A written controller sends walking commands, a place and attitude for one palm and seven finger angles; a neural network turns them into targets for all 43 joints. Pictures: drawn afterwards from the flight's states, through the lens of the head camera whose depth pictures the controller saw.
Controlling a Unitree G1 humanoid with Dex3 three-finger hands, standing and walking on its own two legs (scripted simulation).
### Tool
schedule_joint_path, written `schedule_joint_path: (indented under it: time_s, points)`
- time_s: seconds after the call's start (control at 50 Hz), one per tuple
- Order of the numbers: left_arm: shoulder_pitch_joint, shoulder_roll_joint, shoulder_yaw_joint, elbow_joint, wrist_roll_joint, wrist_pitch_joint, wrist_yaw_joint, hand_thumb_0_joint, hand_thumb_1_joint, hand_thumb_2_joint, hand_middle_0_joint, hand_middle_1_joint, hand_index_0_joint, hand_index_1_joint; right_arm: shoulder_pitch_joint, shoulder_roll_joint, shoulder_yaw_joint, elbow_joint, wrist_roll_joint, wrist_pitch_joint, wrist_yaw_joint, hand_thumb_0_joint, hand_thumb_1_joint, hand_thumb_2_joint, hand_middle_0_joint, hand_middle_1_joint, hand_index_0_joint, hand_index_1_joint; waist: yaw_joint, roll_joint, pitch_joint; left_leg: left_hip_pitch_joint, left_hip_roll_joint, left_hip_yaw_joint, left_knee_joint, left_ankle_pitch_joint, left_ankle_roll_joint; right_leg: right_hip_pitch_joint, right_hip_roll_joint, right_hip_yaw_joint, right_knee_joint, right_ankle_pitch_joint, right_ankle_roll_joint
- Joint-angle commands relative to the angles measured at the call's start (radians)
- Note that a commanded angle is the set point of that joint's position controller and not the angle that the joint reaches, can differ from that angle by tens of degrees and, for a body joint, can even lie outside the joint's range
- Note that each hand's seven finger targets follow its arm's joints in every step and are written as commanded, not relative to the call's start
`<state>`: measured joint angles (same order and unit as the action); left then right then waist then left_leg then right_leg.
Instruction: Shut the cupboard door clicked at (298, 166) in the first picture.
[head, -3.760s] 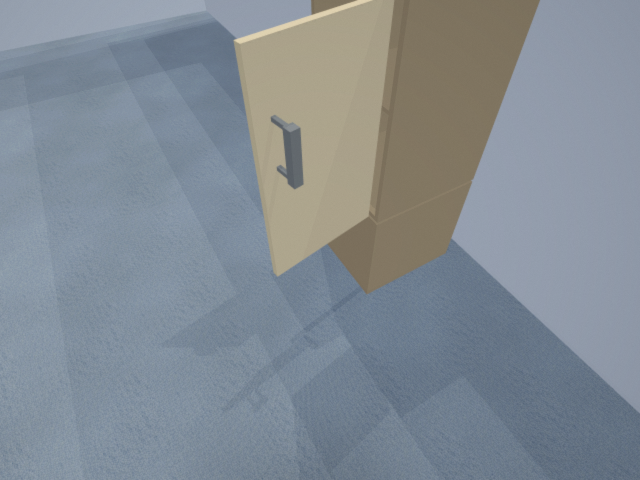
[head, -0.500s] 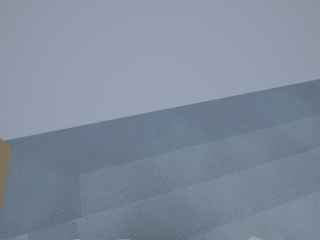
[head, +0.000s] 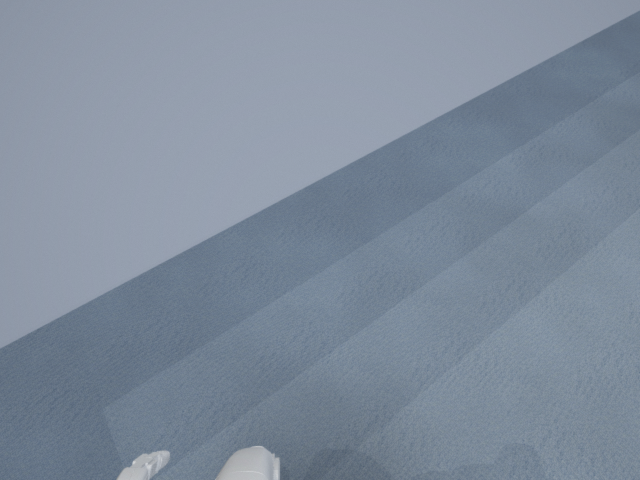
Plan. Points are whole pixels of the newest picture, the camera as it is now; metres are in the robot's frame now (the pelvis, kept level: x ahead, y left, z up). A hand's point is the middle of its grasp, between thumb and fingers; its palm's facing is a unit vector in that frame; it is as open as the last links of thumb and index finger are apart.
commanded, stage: walk around to get in front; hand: left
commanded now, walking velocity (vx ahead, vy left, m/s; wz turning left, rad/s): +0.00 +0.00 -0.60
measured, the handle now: out of the picture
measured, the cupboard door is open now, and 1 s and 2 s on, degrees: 100 100 100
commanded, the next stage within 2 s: walk to a spot facing it in 1.36 s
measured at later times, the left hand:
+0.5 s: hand (240, 401) +0.24 +0.14 -0.15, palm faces -0.36 -0.92 -0.17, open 7.4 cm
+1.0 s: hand (293, 335) +0.36 +0.07 -0.19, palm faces -0.48 -0.86 -0.17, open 7.4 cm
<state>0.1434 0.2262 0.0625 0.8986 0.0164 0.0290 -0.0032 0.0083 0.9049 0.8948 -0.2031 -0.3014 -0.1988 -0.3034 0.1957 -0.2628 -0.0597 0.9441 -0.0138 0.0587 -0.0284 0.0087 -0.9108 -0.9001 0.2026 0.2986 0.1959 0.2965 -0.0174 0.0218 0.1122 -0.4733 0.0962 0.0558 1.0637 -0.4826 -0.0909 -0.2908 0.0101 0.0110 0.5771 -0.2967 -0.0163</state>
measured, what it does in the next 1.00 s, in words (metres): walks ahead, turning right: left foot, then right foot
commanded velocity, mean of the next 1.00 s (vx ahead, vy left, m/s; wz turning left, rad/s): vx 0.30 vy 0.00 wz -0.50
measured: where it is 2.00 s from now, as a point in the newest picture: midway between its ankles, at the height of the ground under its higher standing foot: (451, 378)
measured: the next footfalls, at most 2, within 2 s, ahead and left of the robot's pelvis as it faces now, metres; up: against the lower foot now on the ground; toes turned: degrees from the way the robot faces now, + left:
left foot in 0.18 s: +0.08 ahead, +0.13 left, +0.00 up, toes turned -4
right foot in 0.58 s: +0.12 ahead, -0.18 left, +0.00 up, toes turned -28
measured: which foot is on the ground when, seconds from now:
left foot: up 0.00-0.16, down 0.18-0.58, up 0.60-0.90, down 0.92-1.00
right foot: down 0.00-0.18, up 0.20-0.56, down 0.58-0.92, up 0.94-1.00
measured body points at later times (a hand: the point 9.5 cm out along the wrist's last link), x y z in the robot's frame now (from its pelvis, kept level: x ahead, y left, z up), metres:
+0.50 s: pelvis +0.06 -0.01 +0.01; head +0.11 -0.02 +0.46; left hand +0.26 +0.19 -0.13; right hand -0.04 -0.24 -0.13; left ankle +0.04 +0.13 -0.73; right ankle +0.06 -0.16 -0.69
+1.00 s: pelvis +0.24 -0.09 -0.01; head +0.27 -0.08 +0.44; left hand +0.38 +0.11 -0.17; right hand +0.21 -0.36 -0.12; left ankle +0.34 -0.03 -0.73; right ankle +0.09 -0.16 -0.68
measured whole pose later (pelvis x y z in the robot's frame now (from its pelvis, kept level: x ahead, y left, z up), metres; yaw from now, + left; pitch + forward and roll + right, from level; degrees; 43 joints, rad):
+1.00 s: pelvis +0.24 -0.09 -0.01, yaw -32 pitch +0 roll -1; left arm 0.28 0.23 0.08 1.03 0.02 0.00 -0.03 0.01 0.91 0.89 -0.20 -0.30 -0.20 -0.30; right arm 0.16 -0.18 -0.03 0.89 -0.05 -0.08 0.00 0.00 -0.91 -0.90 0.20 0.30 0.20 0.30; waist 0.01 -0.04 0.04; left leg -0.39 0.08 0.13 0.63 -0.24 0.03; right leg -0.31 0.02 0.03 0.99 -0.46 -0.03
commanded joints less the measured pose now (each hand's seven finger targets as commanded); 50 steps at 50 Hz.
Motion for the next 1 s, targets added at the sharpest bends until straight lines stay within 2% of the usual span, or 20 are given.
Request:
schedule_joint_path:
  time_s: [0.0, 0.12, 0.14, 0.16, 0.18, 0.2, 0.24, 0.28, 0.48, 0.52, 0.54, 0.56, 0.58, 0.66, 0.8, 0.86, 0.88, 0.9, 0.92, 0.98]
  points:
    - [0.022, 0.209, 0.054, -0.070, 0.010, -0.010, 0.015, 0.000, 0.900, 0.900, -0.200, -0.300, -0.200, -0.300, -0.021, -0.049, -0.015, -0.103, 0.004, -0.029, 0.005, 0.000, -0.900, -0.900, 0.200, 0.300, 0.200, 0.300, 0.024, -0.162, -0.154, 0.003, -0.027, -0.018, -0.107, 0.063, -0.003, 0.095, -0.231, 0.262, -0.202, 0.414, -0.171]
    - [-0.022, 0.193, 0.057, -0.071, 0.006, 0.001, 0.002, 0.000, 0.900, 0.900, -0.200, -0.300, -0.200, -0.300, 0.103, -0.056, -0.014, -0.088, 0.004, -0.057, -0.003, 0.000, -0.900, -0.900, 0.200, 0.300, 0.200, 0.300, -0.036, -0.153, -0.168, 0.320, -0.065, 0.001, -0.555, 0.195, 0.023, -0.068, -0.164, 0.325, -0.154, 0.034, -0.099]
    - [-0.025, 0.145, 0.046, -0.092, 0.000, 0.007, -0.008, 0.000, 0.900, 0.900, -0.200, -0.300, -0.200, -0.300, 0.158, -0.119, -0.023, -0.074, -0.008, -0.069, -0.010, 0.000, -0.900, -0.900, 0.200, 0.300, 0.200, 0.300, -0.056, 0.015, -0.164, 0.451, 0.043, -0.120, -0.706, 0.069, 0.065, -0.235, -0.066, 0.255, -0.062, -0.201, -0.051]
    - [-0.025, 0.076, 0.032, -0.125, -0.007, 0.013, -0.022, 0.000, 0.900, 0.900, -0.200, -0.300, -0.200, -0.300, 0.223, -0.240, -0.045, -0.072, -0.032, -0.076, -0.012, 0.000, -0.900, -0.900, 0.200, 0.300, 0.200, 0.300, -0.085, 0.333, -0.146, 0.495, 0.338, -0.500, -0.869, -0.203, 0.176, -0.410, 0.095, 0.054, 0.255, -0.358, 0.018]
    - [-0.104, 0.112, 0.044, -0.167, 0.001, 0.002, -0.036, 0.000, 0.900, 0.900, -0.200, -0.300, -0.200, -0.300, 0.223, -0.274, -0.051, -0.084, -0.028, -0.080, -0.023, 0.000, -0.900, -0.900, 0.200, 0.300, 0.200, 0.300, -0.086, 0.222, -0.098, 0.352, 0.464, -0.587, -0.955, -0.307, 0.261, -0.415, -0.005, 0.044, 0.431, -0.314, 0.024]
    - [-0.118, 0.115, 0.053, -0.143, 0.021, -0.001, -0.046, 0.000, 0.900, 0.900, -0.200, -0.300, -0.200, -0.300, 0.189, -0.225, -0.037, -0.083, -0.031, -0.091, -0.015, 0.000, -0.900, -0.900, 0.200, 0.300, 0.200, 0.300, -0.060, 0.149, -0.062, 0.299, 0.393, -0.571, -0.955, -0.255, 0.238, -0.400, -0.018, 0.064, 0.545, -0.232, 0.025]
    - [-0.064, 0.100, 0.052, -0.101, 0.023, -0.005, -0.062, 0.000, 0.900, 0.900, -0.200, -0.300, -0.200, -0.300, 0.099, -0.150, -0.013, -0.103, -0.026, -0.102, -0.011, 0.000, -0.900, -0.900, 0.200, 0.300, 0.200, 0.300, -0.004, 0.136, -0.038, 0.286, 0.290, -0.314, -0.911, -0.076, 0.184, -0.400, -0.064, 0.020, 0.607, -0.094, 0.037]
    - [-0.056, 0.062, 0.039, -0.086, 0.020, -0.004, -0.071, 0.000, 0.900, 0.900, -0.200, -0.300, -0.200, -0.300, 0.132, -0.118, -0.005, -0.086, -0.021, -0.113, -0.011, 0.000, -0.900, -0.900, 0.200, 0.300, 0.200, 0.300, -0.005, 0.134, -0.069, 0.369, 0.226, -0.144, -0.866, 0.160, 0.166, -0.404, -0.069, -0.018, 0.566, -0.015, 0.051]
    - [-0.159, 0.043, 0.018, -0.097, 0.015, -0.023, -0.077, 0.000, 0.900, 0.900, -0.200, -0.300, -0.200, -0.300, 0.237, -0.140, -0.022, -0.015, -0.027, -0.107, 0.010, 0.000, -0.900, -0.900, 0.200, 0.300, 0.200, 0.300, -0.043, 0.155, -0.068, 0.340, 0.268, 0.098, -0.736, 0.361, 0.158, -0.096, -0.032, -0.172, 0.085, -0.060, 0.020]
    - [0.084, 0.108, 0.038, -0.018, 0.016, -0.040, -0.064, 0.000, 0.900, 0.900, -0.200, -0.300, -0.200, -0.300, 0.174, -0.136, -0.019, -0.031, -0.016, -0.106, 0.019, 0.000, -0.900, -0.900, 0.200, 0.300, 0.200, 0.300, 0.088, 0.036, -0.164, 0.176, 0.193, 0.198, -0.402, 0.472, 0.097, 0.289, -0.004, -0.159, -0.070, 0.000, -0.039]
    - [0.265, 0.232, 0.073, 0.032, 0.019, -0.054, -0.047, 0.000, 0.900, 0.900, -0.200, -0.300, -0.200, -0.300, 0.122, -0.072, -0.002, -0.073, 0.005, -0.111, 0.031, 0.000, -0.900, -0.900, 0.200, 0.300, 0.200, 0.300, 0.175, -0.236, -0.265, -0.119, 0.086, 0.261, -0.083, 0.228, 0.044, 0.579, -0.258, 0.202, -0.178, -0.130, -0.139]
    - [0.352, 0.315, 0.090, 0.058, -0.007, -0.055, -0.031, 0.000, 0.900, 0.900, -0.200, -0.300, -0.200, -0.300, 0.022, -0.054, 0.005, -0.131, 0.006, -0.111, 0.026, 0.000, -0.900, -0.900, 0.200, 0.300, 0.200, 0.300, 0.203, -0.341, -0.253, -0.319, 0.001, 0.120, 0.158, -0.172, 0.024, 0.577, -0.451, 0.551, -0.302, 0.031, -0.236]
    - [0.288, 0.309, 0.084, 0.042, -0.010, -0.052, -0.017, 0.000, 0.900, 0.900, -0.200, -0.300, -0.200, -0.300, 0.000, -0.082, -0.005, -0.133, 0.004, -0.109, 0.022, 0.000, -0.900, -0.900, 0.200, 0.300, 0.200, 0.300, 0.167, -0.224, -0.201, -0.365, 0.054, -0.007, 0.226, -0.110, 0.026, 0.473, -0.460, 0.545, -0.326, -0.099, -0.280]
    - [0.041, 0.152, 0.046, -0.019, 0.009, -0.069, -0.004, 0.000, 0.900, 0.900, -0.200, -0.300, -0.200, -0.300, 0.046, -0.040, -0.011, -0.056, -0.017, -0.085, 0.029, 0.000, -0.900, -0.900, 0.200, 0.300, 0.200, 0.300, 0.015, -0.176, -0.092, -0.120, 0.077, -0.014, 0.023, 0.127, 0.006, 0.076, -0.269, 0.209, -0.352, 0.036, -0.179]
    - [0.084, 0.167, 0.051, 0.026, 0.009, -0.084, -0.019, 0.000, 0.900, 0.900, -0.200, -0.300, -0.200, -0.300, -0.014, -0.018, -0.010, -0.087, -0.012, -0.108, 0.044, 0.000, -0.900, -0.900, 0.200, 0.300, 0.200, 0.300, 0.021, -0.171, -0.074, 0.026, -0.012, 0.030, -0.365, 0.245, 0.017, 0.082, -0.218, 0.191, -0.322, 0.035, -0.163]
    - [0.063, 0.152, 0.053, 0.026, 0.003, -0.078, -0.015, 0.000, 0.900, 0.900, -0.200, -0.300, -0.200, -0.300, 0.065, -0.045, -0.016, -0.063, -0.012, -0.127, 0.034, 0.000, -0.900, -0.900, 0.200, 0.300, 0.200, 0.300, -0.032, -0.109, -0.093, 0.253, -0.039, 0.048, -0.545, 0.302, 0.028, 0.016, -0.185, 0.177, -0.221, 0.036, -0.127]
    - [0.057, 0.121, 0.045, 0.018, 0.002, -0.076, -0.017, 0.000, 0.900, 0.900, -0.200, -0.300, -0.200, -0.300, 0.168, -0.093, -0.027, -0.027, -0.015, -0.135, 0.024, 0.000, -0.900, -0.900, 0.200, 0.300, 0.200, 0.300, -0.077, -0.012, -0.135, 0.440, -0.001, -0.003, -0.602, 0.251, 0.050, -0.081, -0.127, 0.139, -0.056, 0.061, -0.095]
    - [0.094, 0.049, 0.033, 0.004, -0.007, -0.072, -0.024, 0.000, 0.900, 0.900, -0.200, -0.300, -0.200, -0.300, 0.304, -0.207, -0.054, 0.001, -0.038, -0.141, 0.014, 0.000, -0.900, -0.900, 0.200, 0.300, 0.200, 0.300, -0.125, 0.260, -0.214, 0.615, 0.255, -0.345, -0.697, 0.097, 0.143, -0.272, 0.013, 0.007, 0.270, -0.133, -0.035]
    - [0.059, 0.042, 0.019, -0.030, -0.003, -0.078, -0.027, 0.000, 0.900, 0.900, -0.200, -0.300, -0.200, -0.300, 0.380, -0.239, -0.050, 0.004, -0.038, -0.129, 0.007, 0.000, -0.900, -0.900, 0.200, 0.300, 0.200, 0.300, -0.141, 0.300, -0.228, 0.628, 0.429, -0.591, -0.826, -0.018, 0.241, -0.389, 0.039, -0.007, 0.543, -0.299, -0.020]
    - [0.010, 0.053, 0.034, 0.001, 0.020, -0.072, -0.041, 0.000, 0.900, 0.900, -0.200, -0.300, -0.200, -0.300, 0.176, -0.097, -0.014, -0.037, -0.026, -0.134, 0.006, 0.000, -0.900, -0.900, 0.200, 0.300, 0.200, 0.300, -0.037, 0.125, -0.045, 0.312, 0.339, -0.375, -0.899, -0.007, 0.194, -0.425, -0.098, 0.037, 0.749, -0.039, -0.005]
